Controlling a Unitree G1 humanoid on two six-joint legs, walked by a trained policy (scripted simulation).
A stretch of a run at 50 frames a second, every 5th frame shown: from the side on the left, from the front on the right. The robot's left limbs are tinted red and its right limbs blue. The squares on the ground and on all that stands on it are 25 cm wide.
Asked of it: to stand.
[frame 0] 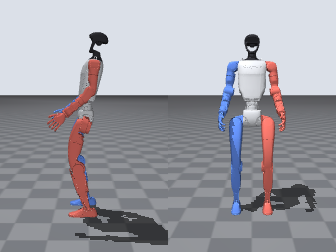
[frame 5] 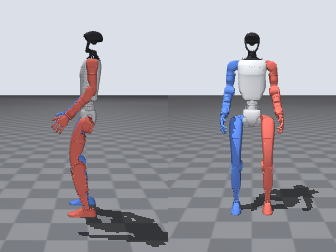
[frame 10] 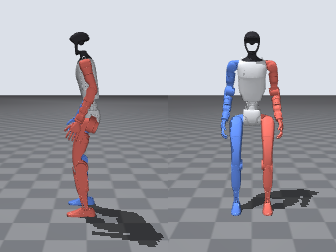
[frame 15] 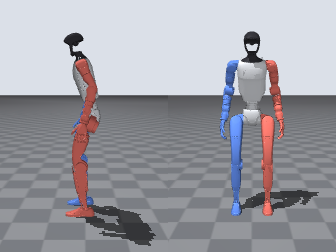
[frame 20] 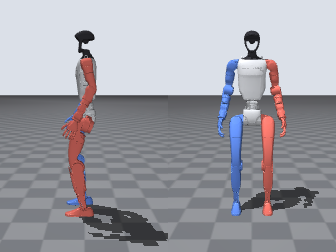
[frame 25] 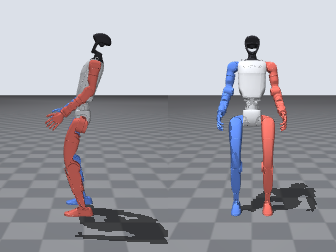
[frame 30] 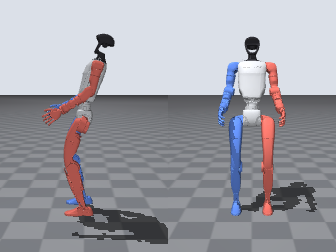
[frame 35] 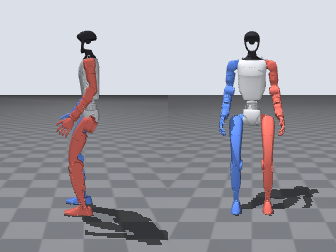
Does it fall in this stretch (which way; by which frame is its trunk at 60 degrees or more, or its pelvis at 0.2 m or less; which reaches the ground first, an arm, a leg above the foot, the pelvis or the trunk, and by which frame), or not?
no
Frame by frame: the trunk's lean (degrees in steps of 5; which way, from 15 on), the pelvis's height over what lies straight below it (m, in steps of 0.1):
0: 10, 0.8
5: 5, 0.8
10: 10, 0.8
15: 15 forward, 0.8
20: 0, 0.8
25: 20 backward, 0.8
30: 20 backward, 0.8
35: 5, 0.8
